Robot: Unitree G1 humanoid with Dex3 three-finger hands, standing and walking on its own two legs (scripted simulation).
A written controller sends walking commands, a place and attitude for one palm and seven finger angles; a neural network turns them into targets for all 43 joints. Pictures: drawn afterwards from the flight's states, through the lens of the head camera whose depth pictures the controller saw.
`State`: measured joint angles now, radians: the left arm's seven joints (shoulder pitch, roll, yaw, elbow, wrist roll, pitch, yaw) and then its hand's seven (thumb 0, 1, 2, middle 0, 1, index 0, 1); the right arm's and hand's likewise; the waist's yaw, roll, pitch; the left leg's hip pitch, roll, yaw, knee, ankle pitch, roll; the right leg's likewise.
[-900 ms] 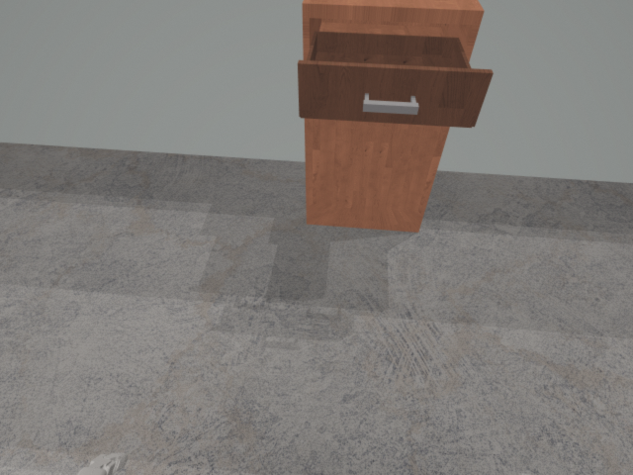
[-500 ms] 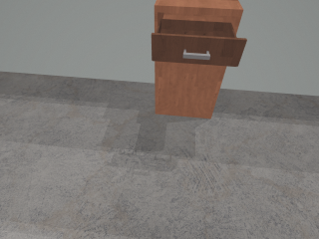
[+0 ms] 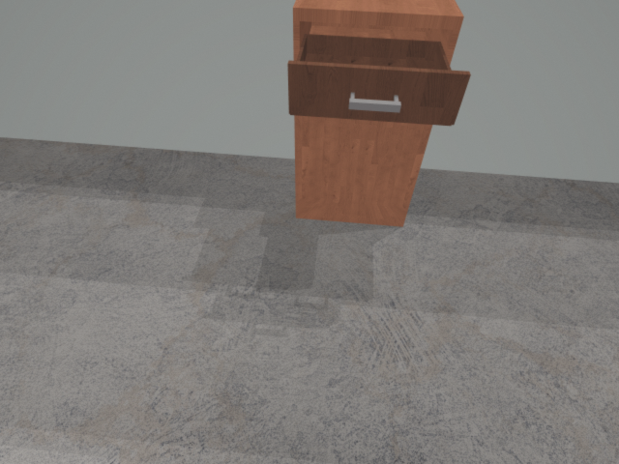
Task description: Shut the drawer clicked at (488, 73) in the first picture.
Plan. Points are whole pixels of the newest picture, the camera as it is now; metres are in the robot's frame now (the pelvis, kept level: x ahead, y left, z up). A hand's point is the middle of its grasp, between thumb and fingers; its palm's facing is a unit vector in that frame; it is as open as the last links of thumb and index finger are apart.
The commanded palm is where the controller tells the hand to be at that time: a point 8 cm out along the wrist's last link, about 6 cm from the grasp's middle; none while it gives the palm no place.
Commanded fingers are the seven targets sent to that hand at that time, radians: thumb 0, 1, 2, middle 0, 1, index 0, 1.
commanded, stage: look at it before walking up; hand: left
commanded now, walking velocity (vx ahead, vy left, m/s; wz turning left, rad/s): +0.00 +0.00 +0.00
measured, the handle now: (374, 101) +0.95 -0.11 +0.01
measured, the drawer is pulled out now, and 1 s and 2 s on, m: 0.30 0.30 0.30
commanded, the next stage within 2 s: walk to a spot facing it in 0.64 s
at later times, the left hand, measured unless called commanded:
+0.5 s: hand out of the picture +0.08 +0.25 -0.16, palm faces -0.02 -0.94 -0.33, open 7.4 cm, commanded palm none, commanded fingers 0.00 0.90 0.90 -0.20 -0.30 -0.20 -0.30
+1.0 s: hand out of the picture +0.07 +0.23 -0.17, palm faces -0.08 -0.95 -0.31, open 7.4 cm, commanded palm none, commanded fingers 0.00 0.90 0.90 -0.20 -0.30 -0.20 -0.30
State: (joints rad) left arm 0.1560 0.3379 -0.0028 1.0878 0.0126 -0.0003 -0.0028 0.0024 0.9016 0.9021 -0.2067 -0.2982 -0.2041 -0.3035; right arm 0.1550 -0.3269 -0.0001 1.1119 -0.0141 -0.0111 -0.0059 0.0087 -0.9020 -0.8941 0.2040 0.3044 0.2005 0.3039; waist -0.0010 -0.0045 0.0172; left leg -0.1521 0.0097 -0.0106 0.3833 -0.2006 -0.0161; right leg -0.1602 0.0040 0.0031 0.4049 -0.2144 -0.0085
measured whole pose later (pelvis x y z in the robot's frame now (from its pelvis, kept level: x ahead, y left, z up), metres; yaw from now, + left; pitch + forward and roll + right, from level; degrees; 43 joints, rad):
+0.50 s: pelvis +0.01 +0.00 +0.00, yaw +0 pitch -1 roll +0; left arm 0.15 0.34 0.00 1.09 0.01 0.00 0.00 0.00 0.90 0.90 -0.21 -0.30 -0.20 -0.30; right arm 0.13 -0.33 0.00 1.11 -0.01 -0.02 -0.01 0.01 -0.90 -0.89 0.20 0.30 0.20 0.30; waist 0.00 -0.01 0.02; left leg -0.13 0.00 -0.01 0.36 -0.20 -0.01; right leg -0.14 0.00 0.01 0.38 -0.22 0.00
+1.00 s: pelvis +0.00 +0.00 -0.01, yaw -5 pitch -1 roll +1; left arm 0.21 0.30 0.02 1.03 0.02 0.05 0.00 0.00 0.90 0.90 -0.20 -0.30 -0.20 -0.30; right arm 0.14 -0.27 -0.02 1.03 -0.01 0.01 -0.03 0.01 -0.90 -0.89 0.20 0.30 0.20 0.30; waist 0.02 -0.02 0.04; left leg -0.17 0.03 0.08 0.47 -0.27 -0.02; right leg -0.24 0.03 0.09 0.53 -0.26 -0.01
